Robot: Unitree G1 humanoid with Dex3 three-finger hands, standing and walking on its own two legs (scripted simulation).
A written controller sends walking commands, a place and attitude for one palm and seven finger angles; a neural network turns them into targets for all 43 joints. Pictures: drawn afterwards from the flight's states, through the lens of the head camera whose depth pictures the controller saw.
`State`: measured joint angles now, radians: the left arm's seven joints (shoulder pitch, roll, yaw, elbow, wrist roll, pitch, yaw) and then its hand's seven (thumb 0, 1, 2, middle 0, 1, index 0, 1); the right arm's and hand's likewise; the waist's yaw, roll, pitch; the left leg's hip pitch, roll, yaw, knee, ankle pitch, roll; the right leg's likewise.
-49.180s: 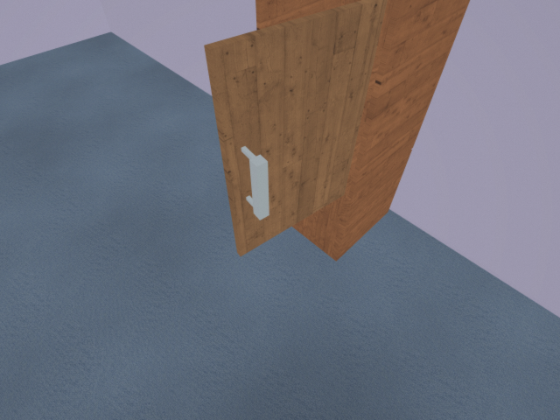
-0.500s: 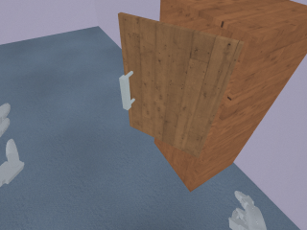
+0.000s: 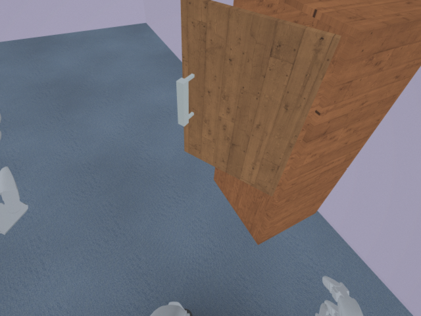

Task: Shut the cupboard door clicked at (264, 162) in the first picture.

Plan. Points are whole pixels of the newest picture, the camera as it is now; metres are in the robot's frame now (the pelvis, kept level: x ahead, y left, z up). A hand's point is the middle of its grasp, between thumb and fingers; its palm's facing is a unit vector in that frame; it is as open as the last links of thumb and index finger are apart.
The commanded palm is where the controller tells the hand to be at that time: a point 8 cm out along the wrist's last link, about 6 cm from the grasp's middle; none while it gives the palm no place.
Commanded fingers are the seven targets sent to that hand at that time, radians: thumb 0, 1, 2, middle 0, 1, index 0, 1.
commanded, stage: step back with the hand held close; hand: left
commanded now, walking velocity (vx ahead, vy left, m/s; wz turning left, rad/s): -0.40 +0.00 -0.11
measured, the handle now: (187, 100) +0.76 +0.11 -0.03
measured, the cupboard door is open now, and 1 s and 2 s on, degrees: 29 29 29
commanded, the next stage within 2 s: stop stepping back and stand still in 0.18 s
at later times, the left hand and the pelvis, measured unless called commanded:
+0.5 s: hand out of the picture +0.11 +0.28 +0.21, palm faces +0.46 -0.83 -0.31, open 7.5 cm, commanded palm +0.03 +0.31 +0.20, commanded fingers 0.00 0.90 0.90 -0.20 -0.30 -0.20 -0.30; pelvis -0.13 +0.02 +0.01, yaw -4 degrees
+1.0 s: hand out of the picture +0.03 +0.27 +0.18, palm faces +0.35 -0.85 -0.39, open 7.5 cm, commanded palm -0.05 +0.31 +0.20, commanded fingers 0.00 0.90 0.90 -0.20 -0.30 -0.20 -0.30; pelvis -0.22 +0.03 +0.01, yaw -7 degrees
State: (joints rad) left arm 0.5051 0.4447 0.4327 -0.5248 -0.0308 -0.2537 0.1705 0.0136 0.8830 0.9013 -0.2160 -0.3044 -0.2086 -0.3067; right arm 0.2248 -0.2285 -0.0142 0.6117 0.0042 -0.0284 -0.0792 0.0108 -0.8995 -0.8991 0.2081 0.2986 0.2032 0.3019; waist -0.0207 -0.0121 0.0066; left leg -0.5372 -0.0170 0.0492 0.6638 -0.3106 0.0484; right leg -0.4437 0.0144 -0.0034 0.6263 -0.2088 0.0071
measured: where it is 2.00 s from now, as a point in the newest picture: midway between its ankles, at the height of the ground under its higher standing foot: outside the picture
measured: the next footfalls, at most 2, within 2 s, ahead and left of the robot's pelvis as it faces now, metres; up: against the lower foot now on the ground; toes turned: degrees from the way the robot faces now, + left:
right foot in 0.26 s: -0.16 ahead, -0.13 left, +0.00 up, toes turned +1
left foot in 0.40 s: +0.02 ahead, +0.10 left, +0.00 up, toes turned +1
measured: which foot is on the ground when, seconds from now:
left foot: down 0.00-0.26, up 0.28-0.38, down 0.40-0.62, up 0.64-0.80, down 0.82-1.00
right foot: down 0.00-0.00, up 0.02-0.24, down 0.26-0.84, up 0.86-1.00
